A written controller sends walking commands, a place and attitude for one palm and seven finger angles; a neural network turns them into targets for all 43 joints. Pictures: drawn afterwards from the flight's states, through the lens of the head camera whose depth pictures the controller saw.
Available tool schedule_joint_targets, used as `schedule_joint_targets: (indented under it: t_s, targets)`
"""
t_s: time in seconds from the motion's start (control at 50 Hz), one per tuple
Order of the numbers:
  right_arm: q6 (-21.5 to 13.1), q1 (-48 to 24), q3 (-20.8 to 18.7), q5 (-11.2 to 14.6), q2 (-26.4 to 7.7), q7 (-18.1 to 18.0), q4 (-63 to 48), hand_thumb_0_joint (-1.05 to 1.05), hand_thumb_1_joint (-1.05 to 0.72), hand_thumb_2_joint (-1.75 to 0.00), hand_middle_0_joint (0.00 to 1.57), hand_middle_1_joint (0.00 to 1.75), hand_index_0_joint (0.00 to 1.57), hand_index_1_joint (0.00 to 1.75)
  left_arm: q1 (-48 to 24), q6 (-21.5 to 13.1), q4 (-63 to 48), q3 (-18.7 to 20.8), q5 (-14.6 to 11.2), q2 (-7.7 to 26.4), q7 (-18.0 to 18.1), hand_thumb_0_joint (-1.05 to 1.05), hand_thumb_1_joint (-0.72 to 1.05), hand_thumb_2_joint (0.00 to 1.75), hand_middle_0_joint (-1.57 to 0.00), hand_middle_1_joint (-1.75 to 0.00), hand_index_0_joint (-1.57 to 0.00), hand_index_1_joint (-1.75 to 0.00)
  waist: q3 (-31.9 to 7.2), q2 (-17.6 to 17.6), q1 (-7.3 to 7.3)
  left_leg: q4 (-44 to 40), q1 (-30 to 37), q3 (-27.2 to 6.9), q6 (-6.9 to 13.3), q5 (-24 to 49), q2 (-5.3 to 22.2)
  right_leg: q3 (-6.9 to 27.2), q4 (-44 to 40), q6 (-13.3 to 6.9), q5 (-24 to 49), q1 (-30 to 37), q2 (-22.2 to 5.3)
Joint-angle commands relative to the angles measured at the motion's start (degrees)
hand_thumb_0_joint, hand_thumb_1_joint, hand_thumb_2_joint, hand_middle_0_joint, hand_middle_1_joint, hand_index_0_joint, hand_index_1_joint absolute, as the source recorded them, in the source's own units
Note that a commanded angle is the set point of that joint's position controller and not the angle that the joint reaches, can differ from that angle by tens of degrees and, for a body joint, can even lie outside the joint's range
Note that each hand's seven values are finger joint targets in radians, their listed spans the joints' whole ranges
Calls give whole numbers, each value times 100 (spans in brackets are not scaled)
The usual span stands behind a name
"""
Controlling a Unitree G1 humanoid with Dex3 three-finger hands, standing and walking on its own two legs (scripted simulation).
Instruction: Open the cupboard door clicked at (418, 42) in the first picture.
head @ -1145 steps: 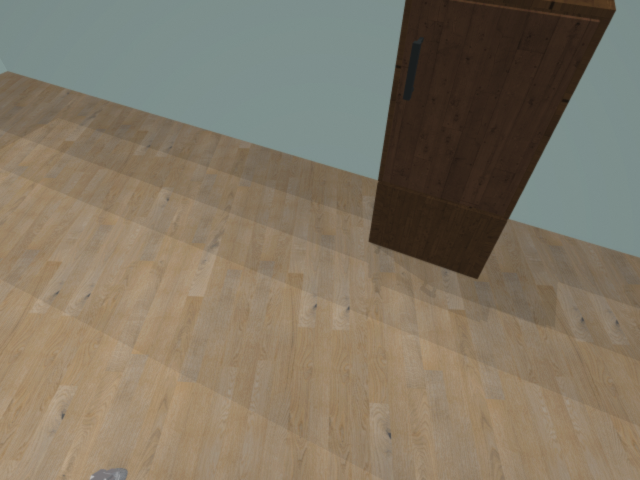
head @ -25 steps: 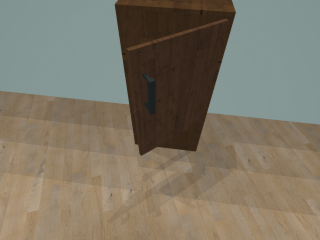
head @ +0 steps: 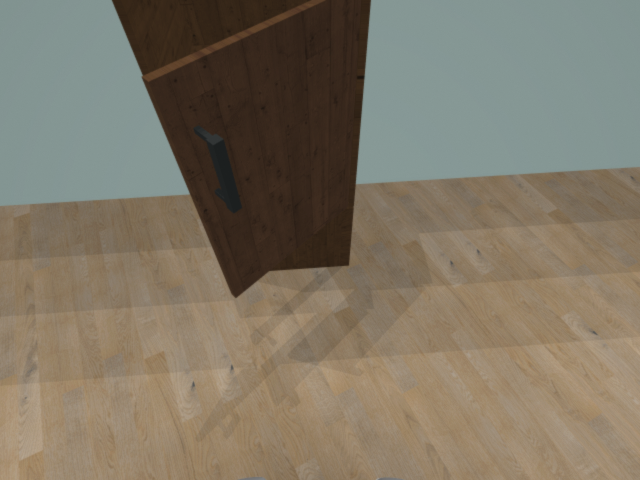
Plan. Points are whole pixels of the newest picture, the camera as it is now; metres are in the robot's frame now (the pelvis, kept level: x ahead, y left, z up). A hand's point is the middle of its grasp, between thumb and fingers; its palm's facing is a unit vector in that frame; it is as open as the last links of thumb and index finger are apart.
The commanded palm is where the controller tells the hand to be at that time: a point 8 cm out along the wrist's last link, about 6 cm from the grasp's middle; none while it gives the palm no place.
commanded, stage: walk to a spot facing it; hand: left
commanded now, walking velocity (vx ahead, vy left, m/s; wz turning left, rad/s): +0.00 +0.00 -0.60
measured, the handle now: (218, 171) +0.55 +0.22 +0.02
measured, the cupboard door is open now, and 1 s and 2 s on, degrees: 42 42 42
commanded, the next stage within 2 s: none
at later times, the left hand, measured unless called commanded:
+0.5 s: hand out of the picture +0.11 +0.17 -0.17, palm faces -0.18 -0.96 -0.21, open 7.4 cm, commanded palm none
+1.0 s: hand (276, 434) +0.20 +0.09 -0.16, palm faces -0.53 -0.81 -0.25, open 7.4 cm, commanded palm none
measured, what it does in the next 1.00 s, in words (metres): steps on the spot, turning right: left foot, then right foot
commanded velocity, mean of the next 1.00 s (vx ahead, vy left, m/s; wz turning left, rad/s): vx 0.00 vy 0.00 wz -0.60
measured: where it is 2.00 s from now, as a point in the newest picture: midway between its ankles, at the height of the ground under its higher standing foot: outside the picture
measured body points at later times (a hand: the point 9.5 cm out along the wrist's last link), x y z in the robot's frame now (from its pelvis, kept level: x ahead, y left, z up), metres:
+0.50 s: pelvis +0.01 -0.01 +0.00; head +0.06 -0.01 +0.45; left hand +0.12 +0.22 -0.15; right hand +0.08 -0.29 -0.13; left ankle +0.05 +0.12 -0.74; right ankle -0.01 -0.11 -0.73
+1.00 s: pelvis +0.01 -0.04 +0.00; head +0.05 -0.06 +0.45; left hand +0.22 +0.13 -0.14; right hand -0.08 -0.30 -0.14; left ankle +0.07 +0.08 -0.69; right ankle -0.03 -0.15 -0.73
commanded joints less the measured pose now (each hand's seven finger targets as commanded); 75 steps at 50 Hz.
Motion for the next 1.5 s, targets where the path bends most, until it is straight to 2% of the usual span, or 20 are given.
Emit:
schedule_joint_targets:
  t_s: [0.0, 0.02, 0.04, 0.08, 0.18, 0.42, 0.46, 0.48, 0.58, 0.7, 0.74, 0.76, 0.8, 1.0, 1.06, 1.18, 1.32, 1.36, 1.4, 1.48]
  targets:
    - [9, -32, -244, 12, -1145, -18, -437, 0, -90, -90, 20, 30, 20, 30, 609, -153, -378, 93, 7, 340, -94, 0, 90, 90, -20, -30, -20, -30, -681, 508, 201, -376, -65, -668, 579, 1004, 1302, -261, -1320, 77, 1068, 766, -153]
    - [46, -148, -250, 56, -1041, 16, -521, 0, -90, -90, 20, 30, 20, 30, 801, -182, -360, 140, 36, 571, -73, 0, 90, 90, -20, -30, -20, -30, -527, -68, 324, 308, -553, -356, 279, 208, 919, 18, -2212, 24, 1743, 1143, -296]
    - [79, -91, -198, 112, -628, 73, -692, 0, -90, -90, 20, 30, 20, 30, 761, -249, -415, 244, 106, 1247, 5, 0, 90, 90, -20, -30, -20, -30, -415, -1903, 284, 1714, -1605, 239, -173, -1439, 45, 2174, -3212, -504, 2280, 1440, -1668]
    - [135, -643, -225, 99, -705, 108, -892, 0, -90, -90, 20, 30, 20, 30, 727, -236, -535, 300, 41, 1411, 112, 0, 90, 90, -20, -30, -20, -30, -397, -1287, 413, 3437, -1895, -754, -126, -1846, -148, 2988, -3203, -1202, 2759, 971, -2069]
    - [123, -531, -186, 114, -562, 144, -808, 0, -90, -90, 20, 30, 20, 30, 164, -304, -746, 192, 45, 1084, 162, 0, 90, 90, -20, -30, -20, -30, -673, -700, 77, 3139, -1637, -926, -241, -951, -141, 2000, -2639, -1009, 3883, 1295, -1348]
    - [-48, 13, -141, 215, -637, 33, -902, 0, -90, -90, 20, 30, 20, 30, -41, -248, -943, 225, -6, 1136, 112, 0, 90, 90, -20, -30, -20, -30, -974, -692, -262, -409, 496, -1000, -87, -20, -400, 2417, -2014, -602, 4112, 529, -793]
    - [-132, 289, -272, 83, -1500, -10, -941, 0, -90, -90, 20, 30, 20, 30, 76, -244, -1142, 102, -72, 625, 0, 0, 90, 90, -20, -30, -20, -30, -1060, 1643, -282, -1440, 1869, -3214, 889, 1287, 1882, 913, -342, 106, 107, -1409, 429]
    - [-83, 351, -260, 75, -1564, -27, -1060, 0, -90, -90, 20, 30, 20, 30, -68, -281, -1289, 96, 2, 797, -28, 0, 90, 90, -20, -30, -20, -30, -850, 1197, -304, -1343, 1313, -3435, 1398, 1698, 2500, 526, 761, 264, -647, -1449, 140]
    - [-89, -105, -126, 5, -1140, -29, -1166, 0, -90, -90, 20, 30, 20, 30, -313, -177, -1169, 62, 6, 604, -203, 0, 90, 90, -20, -30, -20, -30, -645, 1089, -82, -799, 890, -1116, 860, 3260, 1244, 6, 955, 430, 95, -1060, -248]
    - [-9, 133, -257, 35, -1407, 67, -1003, 0, -90, -90, 20, 30, 20, 30, -126, -218, -1073, 35, 1, 635, -239, 0, 90, 90, -20, -30, -20, -30, -699, 1107, -53, -145, 365, -575, 456, 2109, 1206, -545, -1242, 215, 1134, 440, -14]
    - [19, 89, -220, 129, -1103, 134, -1130, 0, -90, -90, 20, 30, 20, 30, 491, -298, -889, 171, 52, 1291, -159, 0, 90, 90, -20, -30, -20, -30, -929, -495, 264, 1498, -946, 18, -109, 201, 571, 799, -2493, -219, 2856, 1936, -1029]
    - [39, -277, -128, 166, -740, 156, -1404, 0, -90, -90, 20, 30, 20, 30, 777, -312, -832, 284, 45, 1878, -50, 0, 90, 90, -20, -30, -20, -30, -937, -2078, 505, 2873, -1900, -27, -304, -2442, -137, 2681, -2954, -948, 4194, 1955, -2382]
    - [90, -430, -170, 171, -890, 111, -1287, 0, -90, -90, 20, 30, 20, 30, 489, -261, -863, 272, 40, 1672, 81, 0, 90, 90, -20, -30, -20, -30, -888, -1596, 393, 3762, -2047, -954, -207, -1900, 52, 2589, -2826, -1268, 3188, 1574, -1983]
    - [-3, 602, -107, 174, -645, 123, -807, 0, -90, -90, 20, 30, 20, 30, -443, -186, -1087, 153, 16, 1289, 51, 0, 90, 90, -20, -30, -20, -30, -759, -772, -304, 136, 310, -629, -167, -358, -378, 2023, -2493, -680, 2153, -85, -1032]
    - [-118, 987, -256, 22, -1670, 14, -897, 0, -90, -90, 20, 30, 20, 30, -566, -175, -1403, 15, -40, 740, -75, 0, 90, 90, -20, -30, -20, -30, -650, 1555, -457, -1888, 868, -3488, 1089, -89, 2396, 277, 488, 197, -505, -1635, 215]
    - [-143, 369, -119, 12, -1131, 9, -959, 0, -90, -90, 20, 30, 20, 30, -535, -155, -1150, 3, 9, 523, -225, 0, 90, 90, -20, -30, -20, -30, -581, 1088, -152, -933, 895, -706, 682, 2801, 1253, -183, 735, 401, 355, -1084, -263]
    - [-55, 533, -277, 87, -1287, 117, -846, 0, -90, -90, 20, 30, 20, 30, -52, -280, -1007, 38, 10, 689, -171, 0, 90, 90, -20, -30, -20, -30, -896, 830, 16, 383, 467, -113, 192, 2217, 1264, -485, -2206, 82, 1950, 1005, -112]
    - [7, -22, -119, 162, -686, 184, -1277, 0, -90, -90, 20, 30, 20, 30, 815, -341, -720, 267, 17, 1763, -31, 0, 90, 90, -20, -30, -20, -30, -999, -2019, 522, 2753, -2013, 168, -350, -2524, -13, 2550, -3068, -982, 3529, 2345, -2381]
    - [70, -407, -159, 141, -789, 177, -1257, 0, -90, -90, 20, 30, 20, 30, 541, -312, -760, 276, 5, 1552, 87, 0, 90, 90, -20, -30, -20, -30, -668, -1682, 466, 3643, -2504, -845, -243, -1874, 150, 2799, -3378, -1253, 1039, 1801, -2023]
    - [22, -218, -194, 76, -695, 305, -1015, 0, -90, -90, 20, 30, 20, 30, 15, -422, -901, 158, 48, 1133, 67, 0, 90, 90, -20, -30, -20, -30, -491, -809, 47, 2913, -1677, -733, -317, -789, 102, 1888, -3434, -974, 793, 944, -1393]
